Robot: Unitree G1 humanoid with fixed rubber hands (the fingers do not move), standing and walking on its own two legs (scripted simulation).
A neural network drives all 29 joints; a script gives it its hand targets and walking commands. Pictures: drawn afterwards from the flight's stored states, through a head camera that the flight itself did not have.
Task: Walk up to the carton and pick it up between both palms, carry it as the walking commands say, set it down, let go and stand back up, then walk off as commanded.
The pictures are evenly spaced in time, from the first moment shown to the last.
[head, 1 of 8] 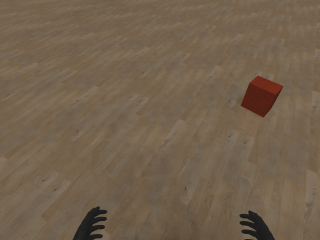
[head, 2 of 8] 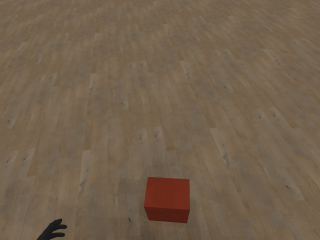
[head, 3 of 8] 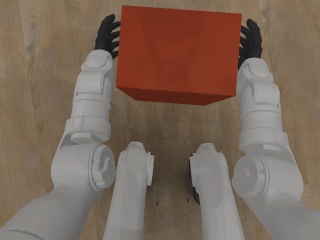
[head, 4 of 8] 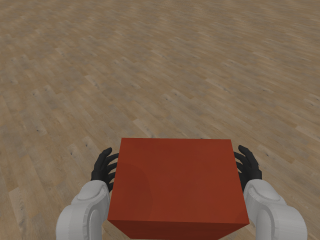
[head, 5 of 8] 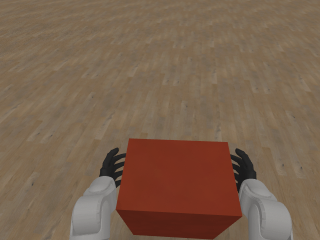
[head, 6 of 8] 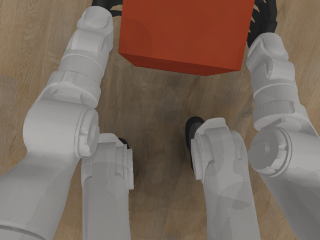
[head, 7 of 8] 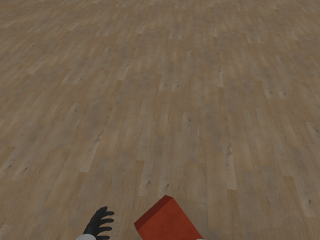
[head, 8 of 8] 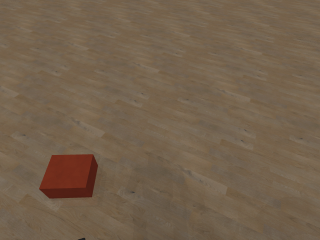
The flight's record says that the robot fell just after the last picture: no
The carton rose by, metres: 0.68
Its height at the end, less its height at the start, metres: -0.05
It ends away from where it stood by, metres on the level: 1.80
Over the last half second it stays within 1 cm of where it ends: yes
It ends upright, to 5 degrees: no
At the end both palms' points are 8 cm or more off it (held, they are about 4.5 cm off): yes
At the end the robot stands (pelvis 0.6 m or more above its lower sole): yes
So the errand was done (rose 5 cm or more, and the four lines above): no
